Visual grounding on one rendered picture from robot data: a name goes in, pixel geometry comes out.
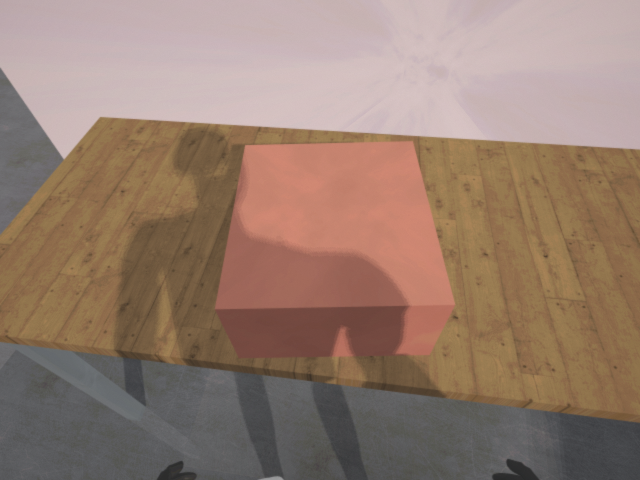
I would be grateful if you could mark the table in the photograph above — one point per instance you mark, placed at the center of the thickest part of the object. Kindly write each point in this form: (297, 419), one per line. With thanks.
(120, 253)

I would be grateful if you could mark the carton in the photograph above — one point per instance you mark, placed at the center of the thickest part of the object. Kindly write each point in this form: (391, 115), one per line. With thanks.
(332, 251)

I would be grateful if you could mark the right robot hand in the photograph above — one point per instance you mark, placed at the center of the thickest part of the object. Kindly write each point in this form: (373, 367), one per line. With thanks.
(519, 468)

